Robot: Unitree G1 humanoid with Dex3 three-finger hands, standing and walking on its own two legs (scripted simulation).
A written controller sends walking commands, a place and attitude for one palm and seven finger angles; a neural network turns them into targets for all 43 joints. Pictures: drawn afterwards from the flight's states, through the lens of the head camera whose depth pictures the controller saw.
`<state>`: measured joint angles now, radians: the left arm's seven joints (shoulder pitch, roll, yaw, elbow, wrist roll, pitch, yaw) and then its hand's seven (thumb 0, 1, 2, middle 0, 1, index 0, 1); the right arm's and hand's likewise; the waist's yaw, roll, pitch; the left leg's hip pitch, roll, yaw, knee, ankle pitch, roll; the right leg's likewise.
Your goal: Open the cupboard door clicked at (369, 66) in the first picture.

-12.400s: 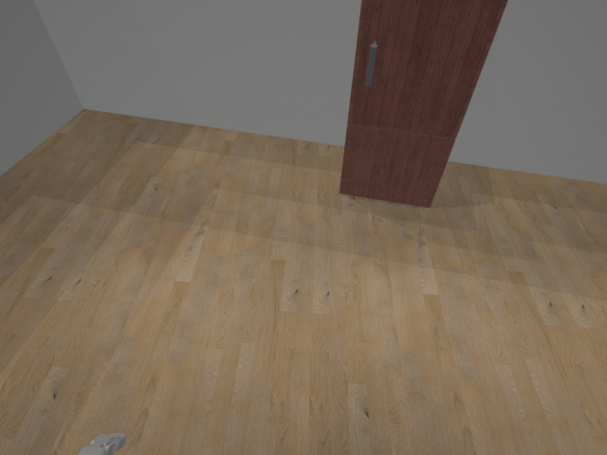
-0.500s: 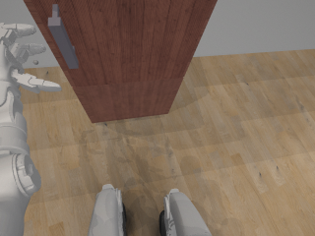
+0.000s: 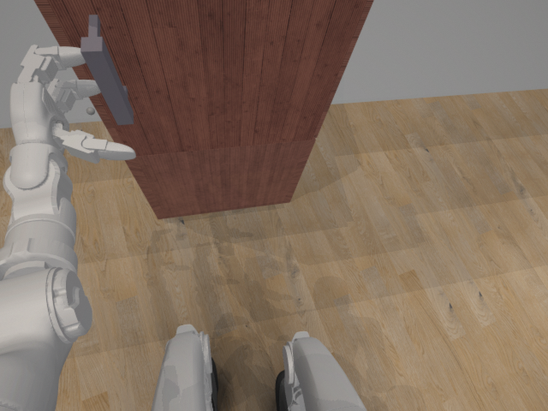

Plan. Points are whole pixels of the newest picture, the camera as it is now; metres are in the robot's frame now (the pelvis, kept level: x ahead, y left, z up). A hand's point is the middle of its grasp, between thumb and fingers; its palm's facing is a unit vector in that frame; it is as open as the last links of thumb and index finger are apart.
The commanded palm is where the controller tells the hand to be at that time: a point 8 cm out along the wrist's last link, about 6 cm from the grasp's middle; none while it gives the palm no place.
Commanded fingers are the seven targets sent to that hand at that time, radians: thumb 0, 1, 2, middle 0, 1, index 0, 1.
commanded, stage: slide the fingers in behind the handle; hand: left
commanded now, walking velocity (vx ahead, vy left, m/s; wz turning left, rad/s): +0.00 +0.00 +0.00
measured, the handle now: (110, 74) +0.58 +0.20 +0.05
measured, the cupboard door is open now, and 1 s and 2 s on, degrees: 0 0 1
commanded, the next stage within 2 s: close the thumb around the handle in 0.94 s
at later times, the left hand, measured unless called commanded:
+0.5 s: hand (118, 109) +0.52 +0.19 +0.04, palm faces +0.13 -0.99 -0.01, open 14.0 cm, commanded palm +0.49 +0.22 +0.05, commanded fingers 0.00 -0.50 0.30 -0.30 -1.20 -0.30 -1.20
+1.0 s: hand (121, 107) +0.52 +0.19 +0.04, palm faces +0.13 -0.99 -0.01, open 14.0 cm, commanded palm +0.49 +0.22 +0.05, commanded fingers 0.00 -0.50 0.30 -0.30 -1.20 -0.30 -1.20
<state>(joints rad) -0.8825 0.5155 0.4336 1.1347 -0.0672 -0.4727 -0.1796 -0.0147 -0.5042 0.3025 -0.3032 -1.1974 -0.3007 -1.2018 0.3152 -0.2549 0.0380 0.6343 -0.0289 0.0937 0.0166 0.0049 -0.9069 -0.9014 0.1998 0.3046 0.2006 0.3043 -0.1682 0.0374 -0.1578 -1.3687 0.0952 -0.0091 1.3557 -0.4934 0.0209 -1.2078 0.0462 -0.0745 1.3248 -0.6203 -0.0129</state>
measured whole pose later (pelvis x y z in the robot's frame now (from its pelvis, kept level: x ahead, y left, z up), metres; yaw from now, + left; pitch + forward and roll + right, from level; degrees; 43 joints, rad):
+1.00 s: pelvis +0.00 +0.00 +0.00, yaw +0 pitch +29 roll -4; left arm -0.90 0.44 0.39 1.16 -0.05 -0.51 -0.08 -0.01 -0.50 0.30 -0.30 -1.20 -0.30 -1.20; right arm 0.32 -0.25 0.03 0.64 -0.04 0.10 0.03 0.00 -0.91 -0.90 0.20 0.30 0.20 0.30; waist -0.18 0.04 -0.16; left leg -1.37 0.09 -0.01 1.35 -0.50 0.02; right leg -1.21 0.04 -0.07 1.33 -0.63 -0.02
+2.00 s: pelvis +0.00 +0.00 +0.00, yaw +0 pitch +28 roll -4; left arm -0.83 0.39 0.36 1.10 -0.06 -0.52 -0.06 0.01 0.60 0.79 -0.28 -1.32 -0.29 -1.32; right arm 0.32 -0.24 0.02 0.65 -0.04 0.11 0.04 0.01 -0.91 -0.90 0.20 0.30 0.20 0.30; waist -0.16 0.05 -0.17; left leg -1.33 0.09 0.00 1.33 -0.49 0.02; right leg -1.18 0.04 -0.06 1.31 -0.62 -0.01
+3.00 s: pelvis +0.02 -0.06 +0.03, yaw +7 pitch +20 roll +2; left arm 0.07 -0.10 -0.26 0.33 0.12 -0.40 0.59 0.02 0.59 0.74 -0.27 -1.28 -0.33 -1.32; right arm 0.15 -0.17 0.01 0.60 -0.09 -0.06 0.04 0.01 -0.91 -0.90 0.20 0.30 0.20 0.30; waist -0.02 0.03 -0.22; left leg -1.06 0.04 -0.04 1.17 -0.46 -0.06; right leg -0.93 0.01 -0.10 1.24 -0.66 -0.10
